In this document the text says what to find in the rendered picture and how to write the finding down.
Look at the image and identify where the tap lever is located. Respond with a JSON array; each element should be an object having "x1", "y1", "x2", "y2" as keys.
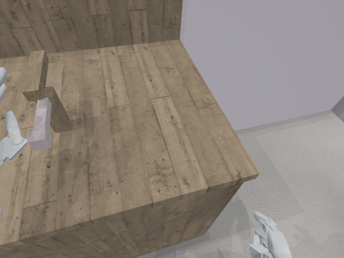
[{"x1": 27, "y1": 98, "x2": 52, "y2": 151}]

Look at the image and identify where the robot right hand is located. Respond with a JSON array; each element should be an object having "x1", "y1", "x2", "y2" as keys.
[{"x1": 250, "y1": 211, "x2": 292, "y2": 258}]

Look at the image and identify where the counter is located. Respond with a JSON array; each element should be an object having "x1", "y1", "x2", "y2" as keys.
[{"x1": 0, "y1": 0, "x2": 260, "y2": 258}]

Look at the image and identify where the robot left hand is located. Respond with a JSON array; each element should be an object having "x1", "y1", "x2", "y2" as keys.
[{"x1": 0, "y1": 67, "x2": 27, "y2": 166}]

